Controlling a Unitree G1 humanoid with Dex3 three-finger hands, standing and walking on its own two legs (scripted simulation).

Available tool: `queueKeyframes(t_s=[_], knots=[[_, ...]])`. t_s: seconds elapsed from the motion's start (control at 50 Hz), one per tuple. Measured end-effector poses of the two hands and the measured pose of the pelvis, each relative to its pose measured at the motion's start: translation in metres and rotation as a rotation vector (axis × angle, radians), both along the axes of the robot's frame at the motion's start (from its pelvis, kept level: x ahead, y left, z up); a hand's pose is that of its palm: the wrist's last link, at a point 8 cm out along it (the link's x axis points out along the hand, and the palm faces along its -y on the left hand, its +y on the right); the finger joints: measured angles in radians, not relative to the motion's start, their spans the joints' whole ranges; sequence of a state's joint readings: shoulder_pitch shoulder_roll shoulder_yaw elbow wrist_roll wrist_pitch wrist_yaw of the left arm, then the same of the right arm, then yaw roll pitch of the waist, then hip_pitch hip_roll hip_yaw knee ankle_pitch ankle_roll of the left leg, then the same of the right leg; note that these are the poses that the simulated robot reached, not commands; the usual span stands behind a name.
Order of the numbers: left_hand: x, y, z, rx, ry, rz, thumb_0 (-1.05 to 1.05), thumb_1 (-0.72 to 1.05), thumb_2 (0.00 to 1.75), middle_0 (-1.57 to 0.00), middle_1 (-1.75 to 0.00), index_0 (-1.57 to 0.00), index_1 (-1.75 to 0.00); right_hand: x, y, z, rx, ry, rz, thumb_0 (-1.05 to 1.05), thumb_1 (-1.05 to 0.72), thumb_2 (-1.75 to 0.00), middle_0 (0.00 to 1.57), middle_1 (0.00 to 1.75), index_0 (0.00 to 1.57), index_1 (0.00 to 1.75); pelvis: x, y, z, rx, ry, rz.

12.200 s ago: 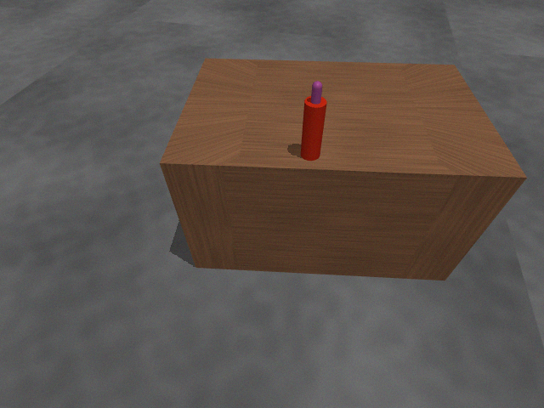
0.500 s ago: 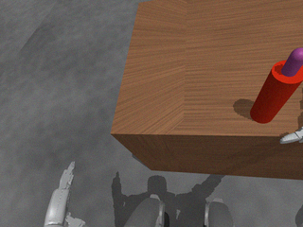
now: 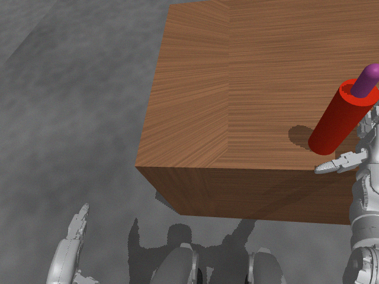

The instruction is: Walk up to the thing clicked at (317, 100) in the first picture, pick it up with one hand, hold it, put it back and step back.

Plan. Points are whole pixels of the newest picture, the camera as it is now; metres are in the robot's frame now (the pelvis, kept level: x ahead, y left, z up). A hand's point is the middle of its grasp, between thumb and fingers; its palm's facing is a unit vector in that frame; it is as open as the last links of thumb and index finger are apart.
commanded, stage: rest palm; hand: right
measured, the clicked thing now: (343, 114) +0.46 -0.22 +0.05
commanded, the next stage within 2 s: close in 0.04 s
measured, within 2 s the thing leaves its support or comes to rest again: leaves its support in 1.28 s
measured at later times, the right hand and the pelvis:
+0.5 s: hand (335, 125) +0.46 -0.22 +0.01, palm faces +0.22 +0.98 +0.00, open 16.0 cm; pelvis +0.01 +0.00 +0.00, yaw +0 degrees
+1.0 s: hand (335, 126) +0.46 -0.23 +0.01, palm faces +0.20 +0.98 +0.00, open 8.9 cm; pelvis +0.00 +0.00 +0.00, yaw +0 degrees
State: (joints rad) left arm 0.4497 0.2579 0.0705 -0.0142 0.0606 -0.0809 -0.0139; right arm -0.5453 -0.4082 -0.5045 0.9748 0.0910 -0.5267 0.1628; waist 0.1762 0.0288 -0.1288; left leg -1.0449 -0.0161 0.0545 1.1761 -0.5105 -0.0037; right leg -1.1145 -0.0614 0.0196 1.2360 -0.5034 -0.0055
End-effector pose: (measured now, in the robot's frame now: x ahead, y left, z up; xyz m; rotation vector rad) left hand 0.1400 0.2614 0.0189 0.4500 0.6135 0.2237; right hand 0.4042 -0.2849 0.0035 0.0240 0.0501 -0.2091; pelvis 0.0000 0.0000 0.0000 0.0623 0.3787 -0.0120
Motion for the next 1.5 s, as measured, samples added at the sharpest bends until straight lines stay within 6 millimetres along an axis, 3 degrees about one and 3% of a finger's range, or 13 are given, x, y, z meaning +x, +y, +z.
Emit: queueKeyframes(t_s=[0.22, 0.44, 0.58, 0.8, 0.94, 1.16, 1.32, 1.42, 1.5], knots=[[0.005, -0.001, -0.005, -0.055, -0.001, 0.016, -0.01, -0.56, 0.07, -0.06, -0.04, -0.05, -0.05, 0.005, 0.022, 0.007, -0.003, 0.018, 0.003, -0.02, 0.59, -0.02, 0.10, 0.04, 0.10, 0.04, 0.009, 0.003, 0.003, -0.007, -0.002, 0.008], [0.018, 0.000, 0.005, -0.030, -0.018, -0.007, -0.01, -0.54, 0.06, -0.05, -0.05, -0.05, -0.05, 0.015, 0.013, 0.009, -0.018, -0.003, -0.034, -0.02, 0.59, -0.02, 0.38, 0.17, 0.38, 0.18, 0.010, 0.006, 0.004, -0.006, 0.000, -0.004], [0.010, -0.007, -0.005, -0.050, 0.038, 0.006, -0.01, -0.54, 0.06, -0.05, -0.05, -0.05, -0.05, 0.028, 0.018, 0.014, -0.012, -0.010, 0.004, -0.02, 0.56, -0.05, 0.52, 0.26, 0.52, 0.27, 0.013, 0.001, 0.003, -0.003, 0.014, 0.001], [0.016, 0.000, 0.012, -0.029, -0.013, 0.027, -0.01, -0.53, 0.06, -0.05, -0.05, -0.05, -0.05, 0.008, 0.017, 0.011, 0.008, 0.030, -0.037, -0.01, 0.41, -0.28, 0.80, 0.54, 0.81, 0.55, 0.015, -0.005, 0.010, -0.006, -0.016, 0.007], [0.018, -0.007, 0.012, -0.002, -0.023, -0.010, -0.01, -0.51, 0.05, -0.05, -0.05, -0.06, -0.04, 0.019, 0.011, 0.005, -0.021, -0.013, -0.018, -0.01, 0.21, -0.52, 0.96, 0.76, 0.98, 0.77, 0.004, -0.002, 0.003, -0.002, 0.002, -0.001], [-0.006, 0.001, 0.004, -0.003, 0.024, 0.033, -0.01, -0.52, 0.05, -0.06, -0.06, -0.07, -0.05, 0.025, 0.012, 0.006, -0.008, 0.027, -0.028, -0.01, 0.23, -0.95, 0.87, 0.97, 0.89, 0.99, 0.002, -0.006, 0.000, 0.004, 0.009, 0.007], [0.005, -0.007, 0.008, -0.021, 0.005, 0.023, -0.01, -0.53, 0.06, -0.06, -0.06, -0.07, -0.05, 0.027, 0.019, 0.016, -0.022, 0.036, -0.001, -0.01, 0.26, -1.01, 0.83, 1.07, 0.85, 1.08, 0.006, -0.005, 0.009, 0.004, -0.012, 0.005], [0.008, -0.016, 0.000, -0.068, 0.035, 0.018, -0.01, -0.52, 0.05, -0.06, -0.06, -0.07, -0.05, 0.028, 0.013, 0.029, -0.024, 0.029, -0.025, -0.01, 0.26, -1.02, 0.83, 1.08, 0.84, 1.10, 0.011, -0.007, 0.015, 0.002, -0.022, 0.001], [0.008, -0.012, -0.002, -0.077, 0.049, 0.040, -0.01, -0.52, 0.06, -0.07, -0.06, -0.07, -0.05, 0.032, 0.007, 0.043, -0.043, 0.019, -0.044, -0.01, 0.26, -1.02, 0.82, 1.09, 0.84, 1.10, 0.014, -0.009, 0.020, -0.001, -0.033, 0.003]])
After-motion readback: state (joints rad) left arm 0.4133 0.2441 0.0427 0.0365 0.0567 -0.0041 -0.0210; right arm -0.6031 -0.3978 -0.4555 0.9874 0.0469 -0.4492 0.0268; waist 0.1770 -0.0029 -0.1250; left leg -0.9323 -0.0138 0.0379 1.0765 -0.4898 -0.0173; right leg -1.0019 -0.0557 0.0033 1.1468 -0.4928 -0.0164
